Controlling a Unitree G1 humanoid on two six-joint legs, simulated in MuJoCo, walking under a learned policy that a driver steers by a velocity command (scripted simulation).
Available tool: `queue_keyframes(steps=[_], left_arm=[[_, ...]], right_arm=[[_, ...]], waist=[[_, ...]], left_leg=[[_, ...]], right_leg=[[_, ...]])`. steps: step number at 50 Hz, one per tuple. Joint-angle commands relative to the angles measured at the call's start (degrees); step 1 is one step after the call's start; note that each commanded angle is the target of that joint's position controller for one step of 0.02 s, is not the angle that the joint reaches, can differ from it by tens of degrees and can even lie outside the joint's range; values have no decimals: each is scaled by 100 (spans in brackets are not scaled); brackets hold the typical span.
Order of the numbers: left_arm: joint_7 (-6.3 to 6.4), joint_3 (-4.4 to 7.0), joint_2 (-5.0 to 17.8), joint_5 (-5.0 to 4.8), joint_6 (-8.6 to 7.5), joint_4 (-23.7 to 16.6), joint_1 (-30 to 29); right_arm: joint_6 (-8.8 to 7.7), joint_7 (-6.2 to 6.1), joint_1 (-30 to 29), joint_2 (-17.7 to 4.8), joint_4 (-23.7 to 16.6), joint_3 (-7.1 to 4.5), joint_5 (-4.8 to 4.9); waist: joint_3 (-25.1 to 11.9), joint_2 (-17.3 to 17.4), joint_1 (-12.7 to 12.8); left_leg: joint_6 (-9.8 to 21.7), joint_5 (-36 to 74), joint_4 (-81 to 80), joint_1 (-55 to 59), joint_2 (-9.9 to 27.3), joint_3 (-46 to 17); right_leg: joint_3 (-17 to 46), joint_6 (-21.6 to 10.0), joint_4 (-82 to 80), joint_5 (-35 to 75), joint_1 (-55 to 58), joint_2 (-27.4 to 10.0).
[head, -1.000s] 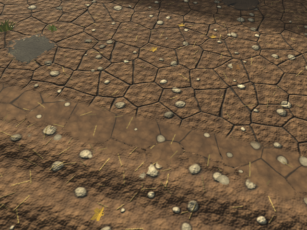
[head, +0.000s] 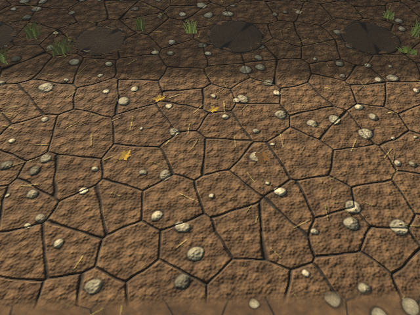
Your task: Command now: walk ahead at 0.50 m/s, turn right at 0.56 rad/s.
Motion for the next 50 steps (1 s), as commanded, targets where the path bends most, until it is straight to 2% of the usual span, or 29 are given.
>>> queue_keyframes(steps=[1,5,7,9,10,11,12,13,14,15,16,17,19,23,27,33,35,36,37,38,39,40,41,42,43,44,45,47,50], left_arm=[[-85,-98,-14,7,-66,-530,-597],[-120,-118,56,47,-74,-774,-1060],[-83,-83,123,69,-69,-781,-936],[-6,20,285,72,-112,-576,-122],[71,124,435,110,-172,-281,797],[171,301,969,158,-196,-98,1552],[211,430,1598,0,-137,-284,1214],[255,415,1475,-88,-53,-310,1376],[311,341,1205,-109,-62,-232,1114],[323,258,883,-135,-111,-200,875],[346,208,734,-161,-168,-212,670],[352,148,584,-163,-223,-252,495],[315,111,552,-187,-363,-191,643],[294,99,619,-181,-444,41,1197],[319,60,621,-182,-468,204,1608],[419,-15,602,-81,-468,477,2082],[461,-16,686,-53,-476,520,1956],[475,-16,737,-45,-490,515,1815],[475,-6,801,-25,-501,533,1745],[453,-8,825,-34,-500,548,1654],[432,-57,711,-84,-533,450,1603],[381,-152,186,-300,-542,330,2209],[396,-64,582,-121,-530,402,2119],[382,-43,602,-56,-509,319,1693],[337,-80,518,-39,-519,258,1390],[302,-88,420,-33,-480,237,1280],[266,-106,368,25,-411,240,1331],[197,-144,227,57,-317,285,1405],[154,-178,178,48,-275,76,781]], right_arm=[[-82,-15,-82,-677,-275,-132,-1],[8,-59,238,-833,-110,-186,-6],[86,-87,251,-963,-66,-217,-16],[201,-95,241,-1148,-51,-265,-10],[251,-81,170,-1166,-105,-263,11],[246,-59,226,-901,-304,-192,-22],[187,53,151,-470,-789,-135,36],[122,72,-580,-932,-936,-199,-26],[52,93,-768,-780,-991,-151,60],[13,71,-603,-736,-876,-134,67],[80,63,-578,-721,-858,-140,-29],[192,78,-337,-676,-766,-125,-120],[360,132,-232,-583,-733,-115,-168],[430,189,-990,-517,-943,-92,-135],[409,220,-1682,-521,-1128,-71,-87],[328,264,-2565,-472,-1443,13,-45],[283,255,-2392,-522,-1435,4,-32],[264,219,-2042,-576,-1328,-23,-23],[242,158,-1510,-686,-1154,-77,-12],[195,88,-653,-793,-884,-139,-22],[150,0,307,-1064,-671,-227,-136],[155,-16,795,-1745,-622,-406,-259],[220,77,406,-1412,-568,-344,-42],[236,106,-237,-1072,-659,-261,62],[212,137,-592,-720,-694,-172,50],[179,130,-698,-579,-648,-119,23],[144,110,-697,-481,-552,-75,31],[46,120,-486,-539,-389,-80,47],[-14,138,-218,-695,-201,-121,79]], waist=[[321,743,27],[415,729,-83],[270,822,29],[-250,872,388],[-770,639,800],[-1378,-14,1028],[-1730,-1267,613],[-1466,-189,924],[-767,17,721],[-291,364,415],[-151,395,208],[-217,359,31],[-303,287,-38],[27,123,200],[112,16,456],[371,-38,702],[361,-94,510],[221,-145,319],[-67,-194,95],[-519,-67,-310],[-1130,218,-710],[-1855,1477,-492],[-1660,1134,-314],[-677,714,-56],[-223,382,17],[21,433,144],[107,583,273],[41,667,354],[205,610,306]], left_leg=[[536,1907,-621,-121,1492,-410],[458,2624,-323,463,1682,-76],[382,4149,288,718,1702,148],[348,5399,1734,783,1694,280],[210,4804,3057,253,1594,393],[19,2389,4779,-1104,1399,364],[-363,-1861,6737,-3565,57,-239],[-332,-1486,6868,-4205,234,-1244],[-269,-916,6594,-4303,510,-1322],[-260,-613,5948,-3896,720,-1334],[-297,-584,5552,-3513,829,-1393],[-338,-532,5351,-3155,857,-1387],[-400,-416,5063,-2962,806,-1273],[-441,501,4118,-3494,822,-1152],[-379,1213,3224,-3810,711,-1115],[-103,1186,2173,-3798,373,-904],[97,828,1862,-3315,206,-871],[208,593,1729,-2751,34,-818],[318,353,1655,-2065,-173,-763],[462,534,1291,-1022,-238,-752],[724,309,1200,485,544,-1551],[1538,-82,915,2024,2229,-4308],[1669,-7,238,1652,2404,-5403],[1551,-404,152,732,2208,-4455],[1404,-238,-89,37,1935,-3778],[1210,9,-265,-394,1646,-3249],[1068,352,-410,-744,1427,-2851],[1070,983,-556,-904,1286,-2462],[1110,1174,-842,-811,1178,-2074]], right_leg=[[-227,-32,-873,487,-44,-29],[-608,-326,-1618,36,212,122],[-827,-544,-1826,-518,657,416],[-945,-819,-2058,-1022,1633,866],[-825,-1003,-2531,-790,2855,1021],[685,-1295,-2748,-1474,4317,-71],[4020,-2145,-3619,-1466,5642,-1515],[3904,-2109,-3959,-818,5453,-1500],[3011,-1992,-3900,-184,4832,-1374],[2418,-1733,-3958,677,3983,-1068],[1995,-1559,-3997,1131,3489,-744],[1665,-1468,-4070,1403,3221,-562],[1407,-1444,-4186,1831,3030,-410],[1193,-1171,-4512,1769,3128,-265],[1104,-888,-4494,2030,3699,-266],[1092,-901,-4314,2626,4453,-483],[1025,-853,-4077,3388,4524,-580],[940,-771,-3767,4195,4471,-560],[886,-704,-3191,4949,4454,-517],[725,-622,-2204,4979,4245,-348],[604,-555,-814,3568,3264,-138],[141,-250,1529,-39,1336,943],[623,-349,2144,-2210,618,1118],[695,-371,2144,-1780,375,707],[615,-363,1815,-1450,420,476],[537,-344,1489,-1321,561,303],[474,-274,1235,-1236,799,192],[308,-160,1019,-1078,946,131],[96,22,405,-539,406,-99]])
